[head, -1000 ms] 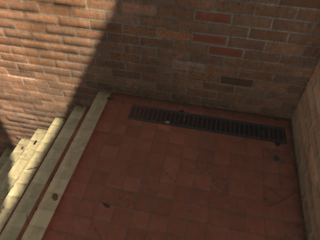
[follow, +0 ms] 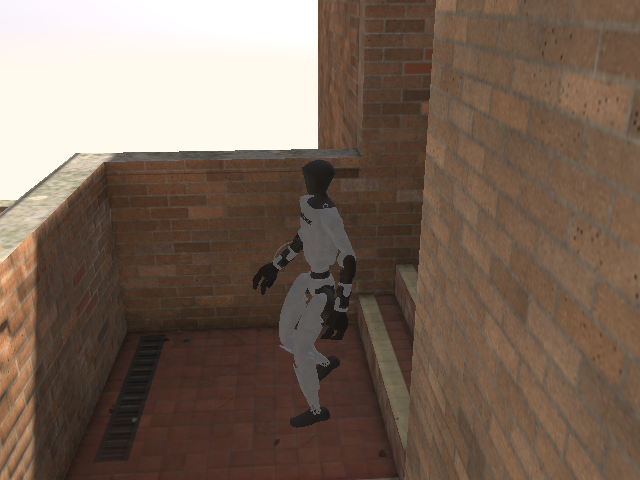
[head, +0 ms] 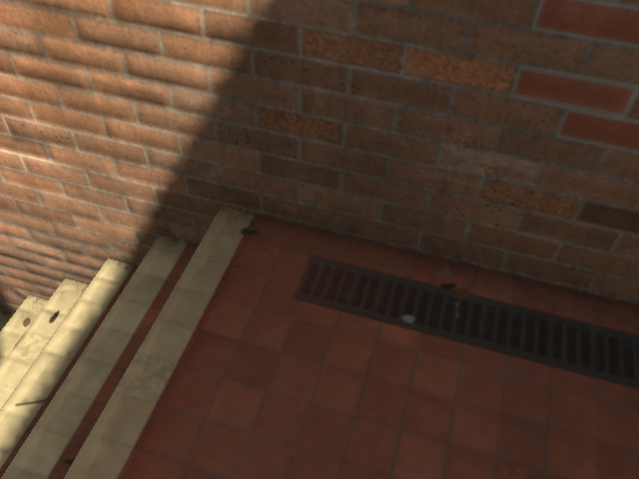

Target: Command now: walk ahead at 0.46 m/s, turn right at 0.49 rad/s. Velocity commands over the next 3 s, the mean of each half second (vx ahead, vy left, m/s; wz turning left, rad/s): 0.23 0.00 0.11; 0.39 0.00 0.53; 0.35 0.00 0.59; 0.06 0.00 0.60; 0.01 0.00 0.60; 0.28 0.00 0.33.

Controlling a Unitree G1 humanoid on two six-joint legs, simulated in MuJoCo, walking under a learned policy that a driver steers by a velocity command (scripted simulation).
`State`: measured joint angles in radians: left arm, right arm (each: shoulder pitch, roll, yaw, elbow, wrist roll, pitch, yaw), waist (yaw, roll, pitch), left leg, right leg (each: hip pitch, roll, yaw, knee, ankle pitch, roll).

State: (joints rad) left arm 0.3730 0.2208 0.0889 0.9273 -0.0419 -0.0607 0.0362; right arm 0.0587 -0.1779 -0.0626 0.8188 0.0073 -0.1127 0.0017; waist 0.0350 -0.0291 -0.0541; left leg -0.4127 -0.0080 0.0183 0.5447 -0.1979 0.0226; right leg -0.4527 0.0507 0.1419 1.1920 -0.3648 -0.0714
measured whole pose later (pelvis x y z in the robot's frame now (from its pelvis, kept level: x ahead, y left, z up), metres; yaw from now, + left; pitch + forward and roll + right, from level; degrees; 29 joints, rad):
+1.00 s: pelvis +0.27 +0.06 +0.02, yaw +23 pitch +3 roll -3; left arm -0.04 0.27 0.10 0.83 -0.02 -0.09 0.00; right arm 0.43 -0.19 -0.06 0.91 0.02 -0.07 -0.02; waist -0.08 -0.03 0.00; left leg -0.09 -0.04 -0.11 0.29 -0.25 0.07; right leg -0.63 -0.03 0.06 0.63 0.00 -0.01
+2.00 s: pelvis +0.51 +0.18 +0.01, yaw +59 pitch +1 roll -2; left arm 0.12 0.31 0.05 0.70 0.01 0.11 0.05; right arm 0.27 -0.28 -0.06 0.61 -0.02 0.06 0.01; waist -0.04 -0.01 0.03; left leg -0.37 -0.14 -0.19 0.45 -0.09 0.08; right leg -0.51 0.00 0.06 0.91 -0.37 0.05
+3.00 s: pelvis +0.49 +0.28 +0.01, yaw +84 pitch +4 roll +0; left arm 0.34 0.24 0.03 0.82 0.04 -0.09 -0.03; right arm 0.30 -0.23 -0.05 0.76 -0.04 -0.10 0.01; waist 0.02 -0.01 -0.05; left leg -0.14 0.00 0.06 0.34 -0.26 0.02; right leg -0.55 -0.06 -0.01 1.03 -0.32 -0.03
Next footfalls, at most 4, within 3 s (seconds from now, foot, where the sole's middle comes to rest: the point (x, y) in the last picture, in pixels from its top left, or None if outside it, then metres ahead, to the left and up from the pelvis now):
0.30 right None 0.27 -0.13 -0.77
0.72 left None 0.21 0.12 -0.77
1.18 right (303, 460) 0.55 0.06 -0.77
1.62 left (179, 468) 0.53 0.31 -0.77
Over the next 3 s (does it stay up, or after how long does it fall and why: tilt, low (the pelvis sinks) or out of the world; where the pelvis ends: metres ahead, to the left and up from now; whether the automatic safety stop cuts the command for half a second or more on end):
stays up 0.49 0.28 0.01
